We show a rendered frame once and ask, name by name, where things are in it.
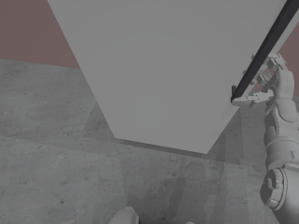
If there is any left robot thigh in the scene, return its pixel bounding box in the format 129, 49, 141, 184
107, 209, 139, 224

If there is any right robot upper arm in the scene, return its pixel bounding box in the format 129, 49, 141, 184
260, 167, 299, 224

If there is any robot right forearm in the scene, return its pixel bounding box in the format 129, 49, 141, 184
263, 99, 299, 173

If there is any left robot shin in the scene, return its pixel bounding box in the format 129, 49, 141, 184
124, 206, 135, 211

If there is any fridge door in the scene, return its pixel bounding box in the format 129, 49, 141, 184
47, 0, 299, 154

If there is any robot right hand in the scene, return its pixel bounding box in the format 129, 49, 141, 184
231, 53, 294, 109

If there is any handle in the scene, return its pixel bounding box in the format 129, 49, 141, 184
231, 0, 299, 102

